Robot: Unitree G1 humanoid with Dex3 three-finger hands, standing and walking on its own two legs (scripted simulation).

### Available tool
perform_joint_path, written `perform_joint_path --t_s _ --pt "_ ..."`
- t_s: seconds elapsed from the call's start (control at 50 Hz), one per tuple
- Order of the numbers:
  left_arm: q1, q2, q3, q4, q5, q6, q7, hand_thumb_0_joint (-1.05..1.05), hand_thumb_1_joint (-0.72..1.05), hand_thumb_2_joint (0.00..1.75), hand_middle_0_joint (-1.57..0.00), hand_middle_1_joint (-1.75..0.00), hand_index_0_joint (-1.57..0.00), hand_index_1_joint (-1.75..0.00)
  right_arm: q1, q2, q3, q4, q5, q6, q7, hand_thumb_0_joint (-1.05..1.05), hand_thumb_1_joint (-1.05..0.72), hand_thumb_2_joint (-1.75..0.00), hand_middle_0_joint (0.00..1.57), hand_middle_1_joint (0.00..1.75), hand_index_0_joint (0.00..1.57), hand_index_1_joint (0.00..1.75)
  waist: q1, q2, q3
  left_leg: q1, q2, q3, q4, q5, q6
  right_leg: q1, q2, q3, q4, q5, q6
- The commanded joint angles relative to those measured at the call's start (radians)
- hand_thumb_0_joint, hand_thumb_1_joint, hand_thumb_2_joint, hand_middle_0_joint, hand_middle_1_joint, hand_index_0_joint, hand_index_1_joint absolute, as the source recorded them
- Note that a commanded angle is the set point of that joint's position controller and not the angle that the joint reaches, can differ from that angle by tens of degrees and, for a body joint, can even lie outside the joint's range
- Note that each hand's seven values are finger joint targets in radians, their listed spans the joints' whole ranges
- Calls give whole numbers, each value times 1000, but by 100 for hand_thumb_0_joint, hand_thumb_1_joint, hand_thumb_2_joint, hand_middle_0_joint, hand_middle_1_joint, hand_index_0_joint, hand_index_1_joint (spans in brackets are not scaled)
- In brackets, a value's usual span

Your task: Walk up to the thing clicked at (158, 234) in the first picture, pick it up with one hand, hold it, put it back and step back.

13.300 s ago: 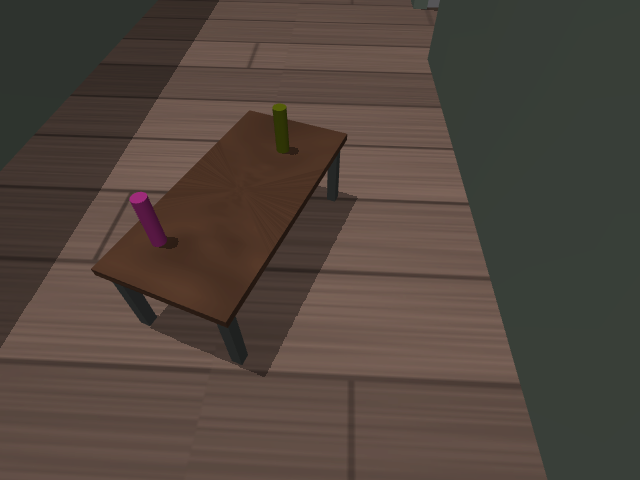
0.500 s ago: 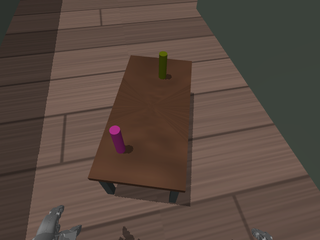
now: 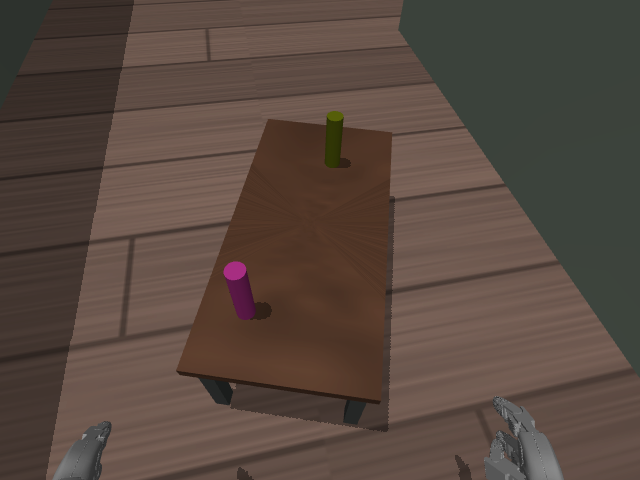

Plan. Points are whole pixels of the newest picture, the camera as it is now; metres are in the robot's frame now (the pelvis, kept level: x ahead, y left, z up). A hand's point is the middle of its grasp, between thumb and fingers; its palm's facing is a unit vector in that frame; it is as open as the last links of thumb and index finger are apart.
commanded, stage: go down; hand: left
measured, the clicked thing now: (241, 292) +0.54 +0.19 -0.31
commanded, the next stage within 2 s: none
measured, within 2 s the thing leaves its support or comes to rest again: neither
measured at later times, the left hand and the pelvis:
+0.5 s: hand out of the picture +0.14 +0.26 -0.11, palm faces +0.05 -0.94 -0.34, open 17.2 cm; pelvis +0.00 +0.00 -0.03, yaw +1 degrees
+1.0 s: hand (104, 468) +0.16 +0.28 -0.10, palm faces +0.12 -0.93 -0.34, open 17.1 cm; pelvis -0.03 +0.00 -0.04, yaw +1 degrees
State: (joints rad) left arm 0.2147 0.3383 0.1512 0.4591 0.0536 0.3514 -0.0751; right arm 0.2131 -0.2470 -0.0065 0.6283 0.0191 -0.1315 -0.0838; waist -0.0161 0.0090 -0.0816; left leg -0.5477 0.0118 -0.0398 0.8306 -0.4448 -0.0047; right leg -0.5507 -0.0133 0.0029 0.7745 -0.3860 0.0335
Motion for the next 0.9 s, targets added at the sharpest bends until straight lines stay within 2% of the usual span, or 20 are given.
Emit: perform_joint_path --t_s 0.0,0.02,0.06,0.12,0.18,0.2,0.22,0.32,0.36,0.4,0.46,0.54,0.58,0.64,0.68,0.74,0.78,0.8,0.86,0.88 --pt "22 207 67 -228 -3 26 4 0 -48 7 -6 -6 -6 -7 -6 -154 -54 -142 2 -53 -29 0 -87 -89 20 30 20 30 -11 85 -206 73 -3 11 -62 458 -6 81 28 -53 -17 310 -43" --pt "15 213 75 -250 -6 40 6 0 -49 7 -6 -6 -6 -6 -12 -152 -50 -155 3 -56 -33 0 -87 -89 20 30 20 30 -10 83 -188 50 -6 11 -54 436 -6 64 27 -53 -13 299 -40" --pt "51 189 58 -275 -12 65 0 0 -51 6 -7 -6 -6 -6 -10 -149 -51 -168 3 -60 -35 0 -86 -89 20 30 20 30 -15 72 -186 29 -1 5 -37 416 -4 33 29 -59 4 270 -41" --pt "90 201 78 -342 -22 96 -3 0 -53 5 -7 -6 -6 -6 -3 -151 -53 -192 5 -63 -37 0 -86 -88 20 30 20 30 -11 77 -211 16 1 -4 -13 429 -3 24 30 -65 30 270 -40" --pt "100 203 82 -374 -23 119 0 0 -55 7 -6 -7 -6 -7 -3 -148 -52 -209 5 -70 -43 0 -85 -88 20 30 20 30 -18 42 -202 -26 -9 0 11 369 1 5 26 -60 40 255 -36" --pt "101 219 101 -413 -24 122 3 0 -53 7 -6 -6 -5 -6 -6 -141 -52 -220 5 -72 -46 0 -86 -88 20 30 20 30 -4 63 -213 -36 -11 1 19 357 0 -4 24 -58 46 249 -37" --pt "120 208 96 -411 -24 129 3 0 -55 8 -6 -6 -6 -7 0 -141 -52 -223 4 -74 -48 0 -86 -88 20 30 20 30 -13 53 -216 -39 -13 3 26 343 1 -7 25 -59 49 241 -36" --pt "159 228 117 -484 -28 141 -1 0 -51 9 -6 -7 -5 -7 19 -145 -60 -236 4 -77 -54 0 -86 -89 20 30 20 30 -11 88 -265 -30 -4 -9 56 410 0 -28 26 -60 91 257 -40" --pt "156 226 124 -501 -30 146 1 0 -49 10 -6 -7 -5 -8 25 -142 -57 -240 5 -83 -60 0 -85 -88 20 30 20 30 -13 77 -258 -43 -7 -7 65 386 2 -28 25 -59 93 259 -40" --pt "158 233 137 -513 -32 150 6 0 -48 10 -6 -6 -5 -7 16 -133 -54 -244 5 -87 -67 0 -86 -89 20 30 20 30 -7 75 -244 -66 -13 -5 65 317 3 -42 24 -57 83 215 -39" --pt "176 219 131 -514 -36 159 7 0 -49 9 -6 -6 -5 -6 19 -130 -49 -248 5 -99 -76 0 -85 -88 20 30 20 30 -17 56 -212 -97 -16 -3 63 230 7 -62 25 -57 72 150 -38" --pt "176 228 130 -528 -42 163 -7 0 -51 8 -6 -5 -5 -5 21 -135 -49 -244 4 -111 -85 0 -84 -88 20 30 20 30 -20 66 -191 -113 -16 -8 60 193 6 -85 27 -62 72 116 -37" --pt "192 235 139 -536 -44 165 -11 0 -46 9 -6 -5 -5 -6 24 -135 -47 -249 6 -117 -88 0 -83 -88 20 30 20 30 -9 87 -192 -114 -15 -11 53 190 4 -83 28 -63 77 106 -41" --pt "195 231 136 -556 -47 165 -13 0 -49 8 -6 -6 -5 -6 29 -131 -46 -250 6 -124 -93 0 -84 -88 20 30 20 30 -14 78 -216 -107 -15 -10 63 208 7 -71 29 -65 78 128 -40" --pt "184 235 137 -538 -45 167 -10 0 -50 9 -6 -6 -5 -7 23 -134 -43 -242 6 -130 -96 0 -83 -88 20 30 20 30 -20 65 -180 -123 -15 -8 60 164 9 -89 30 -64 70 89 -39" --pt "174 245 145 -543 -43 160 -6 0 -50 10 -6 -6 -5 -7 23 -133 -43 -239 4 -138 -100 0 -84 -88 20 30 20 30 -13 80 -177 -131 -12 -20 46 135 7 -94 28 -63 72 62 -40" --pt "121 255 144 -550 -41 152 -3 0 -49 10 -6 -6 -5 -7 23 -133 -40 -237 4 -146 -103 0 -83 -88 20 30 20 30 -25 86 -165 -136 -14 -14 46 102 8 -109 29 -60 67 40 -39" --pt "76 276 160 -553 -40 145 0 0 -48 11 -6 -6 -5 -7 26 -135 -39 -230 3 -152 -106 0 -83 -88 20 30 20 30 -28 96 -165 -134 -12 -16 45 90 8 -110 29 -60 66 33 -40" --pt "-35 293 166 -524 -45 117 6 0 -49 12 -6 -7 -4 -8 34 -143 -34 -206 3 -166 -112 0 -84 -88 20 30 20 30 -48 111 -153 -128 -2 -33 24 45 5 -129 27 -52 73 3 -39" --pt "-78 314 183 -515 -52 104 7 0 -48 13 -5 -7 -4 -8 31 -145 -32 -199 4 -173 -116 0 -83 -88 20 30 20 30 -45 108 -150 -133 -1 -37 19 23 5 -132 27 -52 70 -13 -38"
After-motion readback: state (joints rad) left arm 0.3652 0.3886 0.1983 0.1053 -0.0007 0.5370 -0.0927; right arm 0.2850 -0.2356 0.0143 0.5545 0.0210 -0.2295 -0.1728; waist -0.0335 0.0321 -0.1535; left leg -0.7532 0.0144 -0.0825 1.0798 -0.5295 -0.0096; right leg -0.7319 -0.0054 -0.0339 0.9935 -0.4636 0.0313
